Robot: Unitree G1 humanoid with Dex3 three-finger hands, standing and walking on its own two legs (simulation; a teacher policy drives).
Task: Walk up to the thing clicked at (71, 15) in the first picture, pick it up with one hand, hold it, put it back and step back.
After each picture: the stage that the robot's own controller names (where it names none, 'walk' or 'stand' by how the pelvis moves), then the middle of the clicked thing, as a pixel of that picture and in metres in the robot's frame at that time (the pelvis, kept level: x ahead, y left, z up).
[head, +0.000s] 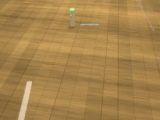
stand; (72, 17) +1.94 +0.13 -0.66
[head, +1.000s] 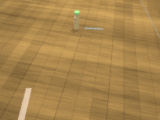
walk; (76, 20) +1.81 +0.12 -0.64
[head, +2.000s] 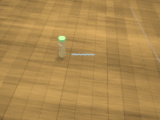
walk; (62, 47) +1.25 +0.17 -0.64
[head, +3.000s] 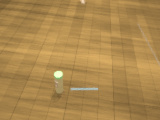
walk; (59, 82) +0.82 +0.17 -0.65
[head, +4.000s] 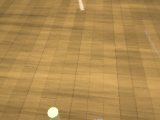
walk; (55, 119) +0.50 +0.21 -0.64
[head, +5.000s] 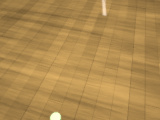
stand; out of the picture +0.46 +0.20 -0.65
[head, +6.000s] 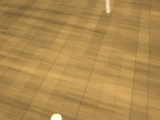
stand; out of the picture +0.44 +0.19 -0.66
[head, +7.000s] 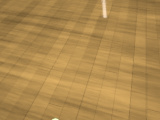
stand; out of the picture +0.43 +0.21 -0.66
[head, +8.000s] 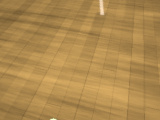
stand; out of the picture +0.41 +0.22 -0.66
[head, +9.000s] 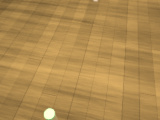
go down; (52, 119) +0.43 +0.23 -0.65
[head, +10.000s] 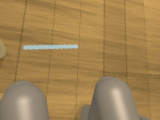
go down; out of the picture +0.47 +0.31 -0.23
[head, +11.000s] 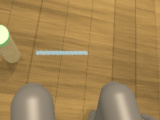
approach; (6, 47) +0.47 +0.30 -0.25
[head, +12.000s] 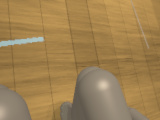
close in; out of the picture +0.44 +0.34 -0.16
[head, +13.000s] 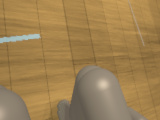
lift; out of the picture +0.43 +0.34 -0.16
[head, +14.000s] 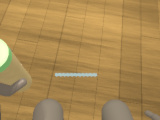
lift; (10, 71) +0.35 +0.23 +0.01
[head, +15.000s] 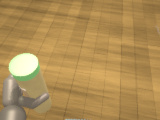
hold; (34, 88) +0.33 +0.17 +0.04
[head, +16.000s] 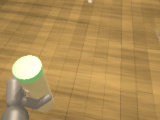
hold; (38, 88) +0.33 +0.16 +0.04
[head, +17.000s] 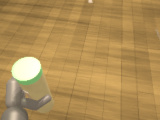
hold; (37, 89) +0.33 +0.16 +0.04
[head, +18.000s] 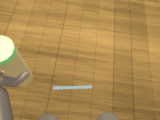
crouch; (14, 66) +0.40 +0.22 -0.02
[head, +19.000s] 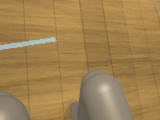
lower; out of the picture +0.46 +0.32 -0.12
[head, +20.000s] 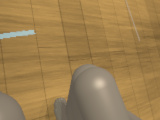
lower; out of the picture +0.43 +0.34 -0.16
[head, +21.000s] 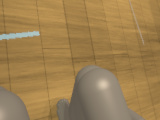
lower; out of the picture +0.42 +0.34 -0.16
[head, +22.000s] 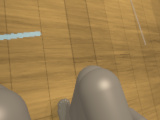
lower; out of the picture +0.41 +0.34 -0.16
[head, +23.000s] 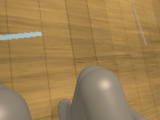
rest; out of the picture +0.41 +0.34 -0.16
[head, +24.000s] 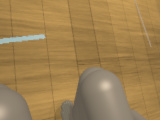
open; out of the picture +0.42 +0.33 -0.16
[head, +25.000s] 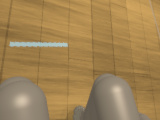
stand; out of the picture +0.43 +0.31 -0.19
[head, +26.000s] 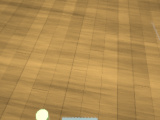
stand; out of the picture +0.40 +0.22 -0.56
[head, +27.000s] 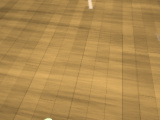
stand; out of the picture +0.40 +0.23 -0.60
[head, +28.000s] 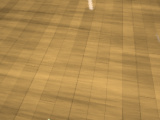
stand; out of the picture +0.40 +0.22 -0.60
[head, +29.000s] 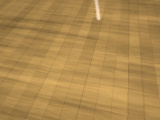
stand; out of the picture +0.42 +0.20 -0.65
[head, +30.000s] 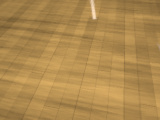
stand; out of the picture +0.41 +0.22 -0.66
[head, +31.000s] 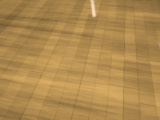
stand; out of the picture +0.39 +0.23 -0.66
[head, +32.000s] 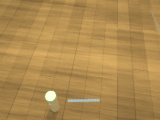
walk; (53, 102) +0.50 +0.22 -0.63
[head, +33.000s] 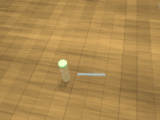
walk; (64, 71) +0.83 +0.22 -0.64
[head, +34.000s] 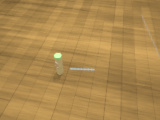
stand; (59, 64) +1.06 +0.21 -0.64
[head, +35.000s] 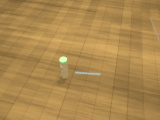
stand; (64, 68) +0.99 +0.19 -0.66
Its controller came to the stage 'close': yes
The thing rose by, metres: 0.68
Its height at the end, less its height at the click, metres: +0.00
